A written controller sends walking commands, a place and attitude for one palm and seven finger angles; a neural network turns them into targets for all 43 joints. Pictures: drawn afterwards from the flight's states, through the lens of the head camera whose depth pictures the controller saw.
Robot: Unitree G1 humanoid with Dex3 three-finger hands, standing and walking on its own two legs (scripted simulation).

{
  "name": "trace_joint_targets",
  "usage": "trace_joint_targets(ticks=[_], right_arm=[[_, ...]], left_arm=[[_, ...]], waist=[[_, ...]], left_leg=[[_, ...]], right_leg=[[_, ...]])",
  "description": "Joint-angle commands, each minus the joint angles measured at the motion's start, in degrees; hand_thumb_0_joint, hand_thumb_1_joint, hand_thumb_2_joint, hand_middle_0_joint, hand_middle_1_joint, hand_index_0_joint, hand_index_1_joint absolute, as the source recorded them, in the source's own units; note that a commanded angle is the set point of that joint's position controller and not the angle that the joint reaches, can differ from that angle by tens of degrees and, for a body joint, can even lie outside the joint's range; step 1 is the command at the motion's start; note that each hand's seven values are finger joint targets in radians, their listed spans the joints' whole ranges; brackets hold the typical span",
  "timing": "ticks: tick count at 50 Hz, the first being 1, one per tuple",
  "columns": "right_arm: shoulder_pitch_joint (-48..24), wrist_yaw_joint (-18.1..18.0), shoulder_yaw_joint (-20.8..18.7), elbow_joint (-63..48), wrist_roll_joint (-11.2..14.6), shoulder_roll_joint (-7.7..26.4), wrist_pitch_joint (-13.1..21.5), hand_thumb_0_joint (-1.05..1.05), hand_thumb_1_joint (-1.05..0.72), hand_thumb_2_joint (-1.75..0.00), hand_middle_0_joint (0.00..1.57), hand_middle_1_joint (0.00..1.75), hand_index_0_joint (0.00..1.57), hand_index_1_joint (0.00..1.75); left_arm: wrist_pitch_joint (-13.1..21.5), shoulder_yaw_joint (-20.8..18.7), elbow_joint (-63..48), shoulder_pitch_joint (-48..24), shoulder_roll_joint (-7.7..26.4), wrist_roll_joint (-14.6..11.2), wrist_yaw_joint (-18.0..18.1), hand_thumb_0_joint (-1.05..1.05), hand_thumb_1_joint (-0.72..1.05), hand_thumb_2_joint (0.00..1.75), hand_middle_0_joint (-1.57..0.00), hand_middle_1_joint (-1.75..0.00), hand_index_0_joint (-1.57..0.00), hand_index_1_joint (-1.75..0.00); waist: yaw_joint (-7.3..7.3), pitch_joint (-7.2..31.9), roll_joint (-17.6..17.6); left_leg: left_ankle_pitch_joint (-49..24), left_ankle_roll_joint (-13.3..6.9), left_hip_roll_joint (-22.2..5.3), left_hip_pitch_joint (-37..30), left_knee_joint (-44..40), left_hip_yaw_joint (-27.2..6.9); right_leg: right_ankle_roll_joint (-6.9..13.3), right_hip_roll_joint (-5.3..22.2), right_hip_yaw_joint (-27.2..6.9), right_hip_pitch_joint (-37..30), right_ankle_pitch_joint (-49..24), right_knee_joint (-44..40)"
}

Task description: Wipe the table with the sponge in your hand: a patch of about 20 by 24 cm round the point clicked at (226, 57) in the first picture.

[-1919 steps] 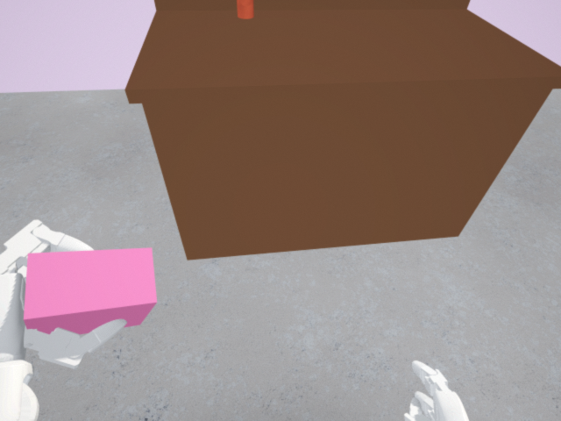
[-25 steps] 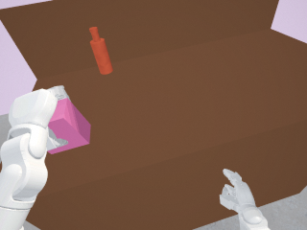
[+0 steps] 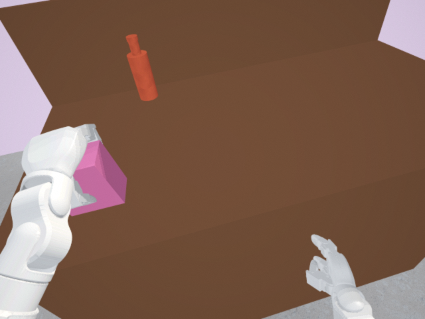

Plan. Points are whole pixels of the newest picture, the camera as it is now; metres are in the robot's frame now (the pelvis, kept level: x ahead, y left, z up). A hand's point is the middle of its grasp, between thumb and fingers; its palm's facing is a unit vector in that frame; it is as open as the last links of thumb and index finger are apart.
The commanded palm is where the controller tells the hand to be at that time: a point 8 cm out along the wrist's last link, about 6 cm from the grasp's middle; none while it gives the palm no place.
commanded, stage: move the sponge above the wiping area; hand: left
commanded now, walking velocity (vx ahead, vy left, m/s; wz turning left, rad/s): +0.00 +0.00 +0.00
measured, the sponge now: (90, 185) +0.27 +0.28 +0.15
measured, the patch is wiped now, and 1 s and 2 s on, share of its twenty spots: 0.00 0.00 0.00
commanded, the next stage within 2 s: lower the sponge onto the table in 1.52 s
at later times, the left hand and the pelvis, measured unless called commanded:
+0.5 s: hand (77, 164) +0.27 +0.28 +0.20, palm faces +0.24 -0.10 -0.97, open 10.3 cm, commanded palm +0.22 +0.27 +0.27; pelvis +0.00 +0.01 +0.00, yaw +0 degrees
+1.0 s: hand (78, 160) +0.27 +0.28 +0.21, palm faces +0.25 -0.10 -0.96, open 10.3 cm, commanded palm +0.22 +0.27 +0.28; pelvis +0.00 +0.00 +0.00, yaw +0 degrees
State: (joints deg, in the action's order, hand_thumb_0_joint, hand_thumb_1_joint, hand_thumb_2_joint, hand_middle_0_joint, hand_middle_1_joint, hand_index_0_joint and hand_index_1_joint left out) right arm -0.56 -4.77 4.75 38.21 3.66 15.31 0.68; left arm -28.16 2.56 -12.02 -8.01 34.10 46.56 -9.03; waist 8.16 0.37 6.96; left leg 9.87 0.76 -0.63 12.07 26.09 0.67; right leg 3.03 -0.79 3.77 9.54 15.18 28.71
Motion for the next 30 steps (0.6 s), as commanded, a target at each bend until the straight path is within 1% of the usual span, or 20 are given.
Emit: trace_joint_targets(ticks=[1, 2, 5, 6, 8, 10, 11, 12, 13, 15, 16, 17, 20, 21, 22, 25, 26, 27, 29, 30], right_arm=[[-16.92, -0.26, -1.53, -11.08, 0.42, 3.5, 4.54, 0.0, -0.9, -0.9, 0.2, 0.3, 0.2, 0.3], [-15.51, -0.3, -1.87, -11.12, -0.17, 3.6, 4.5, 0.0, -0.9, -0.9, 0.2, 0.3, 0.2, 0.3], [-14.49, 0.01, -2.1, -10.33, -0.28, 3.93, 4.01, 0.0, -0.9, -0.9, 0.2, 0.3, 0.2, 0.3], [-16.42, -0.06, -1.84, -10.66, 0.17, 3.82, 4.4, 0.0, -0.9, -0.9, 0.2, 0.3, 0.2, 0.3], [-15.2, 0.3, -1.84, -10.84, -0.07, 3.48, 4.03, 0.0, -0.9, -0.9, 0.2, 0.3, 0.2, 0.3], [-15.16, 0.58, -2.13, -11.06, -0.23, 3.59, 3.5, 0.0, -0.9, -0.9, 0.2, 0.3, 0.2, 0.3], [-17.14, 0.57, -1.75, -11.37, 0.17, 3.39, 3.97, 0.0, -0.9, -0.9, 0.2, 0.3, 0.2, 0.3], [-15.86, 0.61, -1.82, -11.59, -0.23, 3.4, 3.56, 0.0, -0.9, -0.9, 0.2, 0.3, 0.2, 0.3], [-15.09, 0.8, -1.83, -11.34, -0.02, 3.27, 3.47, 0.0, -0.9, -0.9, 0.2, 0.3, 0.2, 0.3], [-14.47, 0.62, -2.05, -11.05, -0.16, 3.94, 2.79, 0.0, -0.9, -0.9, 0.2, 0.3, 0.2, 0.3], [-16.25, 0.5, -1.82, -11.12, 0.32, 3.91, 3.11, 0.0, -0.9, -0.9, 0.2, 0.3, 0.2, 0.3], [-15.56, 0.57, -1.71, -11.99, 0.06, 3.74, 2.85, 0.0, -0.9, -0.9, 0.2, 0.3, 0.2, 0.3], [-15.37, 0.85, -2.05, -12.14, 0.12, 3.78, 2.37, 0.0, -0.9, -0.9, 0.2, 0.3, 0.2, 0.3], [-17.04, 0.76, -1.76, -12.28, 0.51, 3.63, 2.86, 0.0, -0.9, -0.9, 0.2, 0.3, 0.2, 0.3], [-16.04, 0.74, -1.78, -12.76, 0.08, 3.6, 2.72, 0.0, -0.9, -0.9, 0.2, 0.3, 0.2, 0.3], [-15.25, 0.78, -1.88, -12.18, 0.08, 3.73, 2.41, 0.0, -0.9, -0.9, 0.2, 0.3, 0.2, 0.3], [-16.95, 0.56, -1.61, -12.26, 0.59, 3.56, 3.03, 0.0, -0.9, -0.9, 0.2, 0.3, 0.2, 0.3], [-15.9, 0.42, -1.63, -12.5, 0.18, 3.59, 3.05, 0.0, -0.9, -0.9, 0.2, 0.3, 0.2, 0.3], [-14.66, 0.18, -2.03, -11.65, 0.09, 3.96, 3.08, 0.0, -0.9, -0.9, 0.2, 0.3, 0.2, 0.3], [-15.03, 0.12, -1.94, -11.47, 0.16, 3.87, 2.99, 0.0, -0.9, -0.9, 0.2, 0.3, 0.2, 0.3]], left_arm=[[1.53, -9.16, -10.9, -23.81, 15.32, 3.25, 3.59, 0.0, 0.1, 1.3, -1.2, -1.6, -1.2, -1.6], [1.61, -6.74, -10.36, -23.37, 12.62, 3.16, 3.54, 0.0, 0.1, 1.3, -1.2, -1.6, -1.2, -1.6], [1.45, -8.32, -8.84, -22.67, 14.2, 3.82, 3.88, 0.0, 0.1, 1.3, -1.2, -1.6, -1.2, -1.6], [1.35, -10.83, -9.5, -22.71, 16.59, 3.68, 4.2, 0.0, 0.1, 1.3, -1.2, -1.6, -1.2, -1.6], [1.38, -7.87, -11.21, -22.69, 13.16, 3.5, 4.18, 0.0, 0.1, 1.3, -1.2, -1.6, -1.2, -1.6], [1.03, -8.57, -12.56, -20.82, 13.36, 3.21, 4.28, 0.0, 0.1, 1.3, -1.2, -1.6, -1.2, -1.6], [0.73, -10.87, -13.27, -20.5, 15.43, 3.09, 4.64, 0.0, 0.1, 1.3, -1.2, -1.6, -1.2, -1.6], [0.39, -8.46, -12.55, -19.34, 12.35, 2.53, 4.41, 0.0, 0.1, 1.3, -1.2, -1.6, -1.2, -1.6], [0.42, -8.28, -13.02, -19.58, 12.13, 2.49, 4.43, 0.0, 0.1, 1.3, -1.2, -1.6, -1.2, -1.6], [-0.21, -10.18, -11.25, -19.06, 14.2, 2.52, 4.53, 0.0, 0.1, 1.3, -1.2, -1.6, -1.2, -1.6], [-0.57, -12.32, -11.08, -18.73, 16.32, 2.53, 4.72, 0.0, 0.1, 1.3, -1.2, -1.6, -1.2, -1.6], [-0.6, -8.9, -12.38, -18.89, 12.53, 2.0, 4.32, 0.0, 0.1, 1.3, -1.2, -1.6, -1.2, -1.6], [-0.76, -9.7, -14.82, -16.49, 13.38, 1.84, 4.11, 0.0, 0.1, 1.3, -1.2, -1.6, -1.2, -1.6], [-0.94, -12.14, -15.74, -16.26, 15.8, 1.77, 4.29, 0.0, 0.1, 1.3, -1.2, -1.6, -1.2, -1.6], [-1.07, -9.42, -16.05, -15.69, 12.76, 1.29, 3.93, 0.0, 0.1, 1.3, -1.2, -1.6, -1.2, -1.6], [-1.04, -9.74, -16.23, -15.77, 13.61, 1.4, 3.72, 0.0, 0.1, 1.3, -1.2, -1.6, -1.2, -1.6], [-1.06, -11.61, -16.46, -16.97, 15.66, 1.52, 3.94, 0.0, 0.1, 1.3, -1.2, -1.6, -1.2, -1.6], [-0.99, -8.9, -15.93, -17.52, 13.01, 1.26, 3.78, 0.0, 0.1, 1.3, -1.2, -1.6, -1.2, -1.6], [-0.73, -9.66, -14.36, -17.7, 14.24, 1.75, 3.88, 0.0, 0.1, 1.3, -1.2, -1.6, -1.2, -1.6], [-0.63, -9.36, -14.68, -18.95, 14.45, 2.15, 3.89, 0.0, 0.1, 1.3, -1.2, -1.6, -1.2, -1.6]], waist=[[0.13, 11.96, -1.56], [0.17, 12.96, -1.32], [0.27, 13.12, -3.42], [0.68, 13.11, -2.51], [0.4, 14.55, -1.32], [0.79, 14.66, -2.12], [1.31, 14.6, -1.71], [1.0, 13.94, -2.24], [0.58, 14.38, -3.47], [0.68, 13.04, -4.22], [0.91, 11.82, -4.53], [0.69, 13.68, -3.11], [0.78, 13.87, -2.26], [1.14, 14.24, -2.34], [0.89, 14.57, -2.05], [0.43, 12.76, -2.53], [0.58, 12.12, -3.07], [0.42, 12.38, -2.61], [0.38, 12.1, -3.55], [0.19, 11.9, -2.01]], left_leg=[[-4.26, -1.3, 2.03, -6.71, -2.82, -3.95], [-4.77, -1.39, 1.96, -6.3, -2.61, -3.47], [-6.33, -1.27, 1.97, -6.22, -2.58, -3.49], [-5.38, -1.23, 1.97, -6.37, -2.86, -3.96], [-7.83, -1.16, 1.98, -6.77, -2.87, -3.52], [-8.81, -1.22, 1.9, -7.0, -2.9, -3.56], [-8.08, -1.15, 1.77, -7.15, -3.01, -3.96], [-8.6, -1.3, 1.73, -6.14, -2.98, -3.46], [-8.93, -1.16, 1.57, -6.7, -2.88, -3.39], [-8.23, -1.18, 1.56, -5.89, -2.94, -3.34], [-7.07, -1.24, 1.54, -5.81, -2.96, -3.65], [-7.7, -1.33, 1.52, -5.75, -2.91, -3.24], [-9.49, -1.27, 1.73, -6.33, -2.23, -3.08], [-8.66, -1.28, 1.66, -6.58, -2.35, -3.51], [-9.31, -1.41, 1.65, -6.11, -2.03, -3.13], [-8.73, -1.33, 1.61, -6.23, -2.17, -3.32], [-7.28, -1.34, 1.58, -6.43, -2.38, -3.86], [-6.98, -1.45, 1.64, -5.92, -2.3, -3.63], [-6.97, -1.38, 1.72, -6.24, -2.38, -3.76], [-6.69, -1.32, 1.81, -6.45, -2.62, -3.69]], right_leg=[[1.71, 1.22, -8.74, 1.22, -2.47, -7.29], [1.41, 1.84, -6.79, 0.26, -3.31, -7.07], [1.13, 1.85, -7.09, -0.07, -5.32, -7.15], [1.85, 1.17, -9.01, -0.13, -3.82, -7.08], [1.29, 1.63, -6.54, -1.06, -6.75, -6.51], [1.22, 1.51, -6.25, -1.45, -8.03, -6.36], [2.03, 0.92, -8.16, -1.39, -6.8, -6.08], [1.61, 1.32, -6.12, -1.74, -7.78, -6.1], [1.06, 1.51, -5.89, -1.25, -8.24, -6.29], [1.02, 1.48, -6.35, -0.92, -8.05, -6.59], [1.73, 0.81, -8.54, -0.05, -6.26, -6.84], [1.35, 1.43, -6.25, -1.29, -7.53, -6.4], [1.11, 1.65, -6.89, -1.48, -9.96, -6.11], [1.84, 0.98, -8.7, -1.46, -8.54, -5.84], [1.44, 1.55, -6.92, -2.03, -9.79, -5.68], [0.89, 1.56, -6.8, -0.41, -8.94, -6.32], [1.63, 0.78, -8.59, 0.24, -6.63, -6.42], [1.26, 1.41, -7.03, -0.01, -6.36, -6.61], [0.97, 1.36, -7.1, 0.39, -6.23, -6.91], [1.04, 1.4, -7.23, 0.7, -5.82, -7.11]])
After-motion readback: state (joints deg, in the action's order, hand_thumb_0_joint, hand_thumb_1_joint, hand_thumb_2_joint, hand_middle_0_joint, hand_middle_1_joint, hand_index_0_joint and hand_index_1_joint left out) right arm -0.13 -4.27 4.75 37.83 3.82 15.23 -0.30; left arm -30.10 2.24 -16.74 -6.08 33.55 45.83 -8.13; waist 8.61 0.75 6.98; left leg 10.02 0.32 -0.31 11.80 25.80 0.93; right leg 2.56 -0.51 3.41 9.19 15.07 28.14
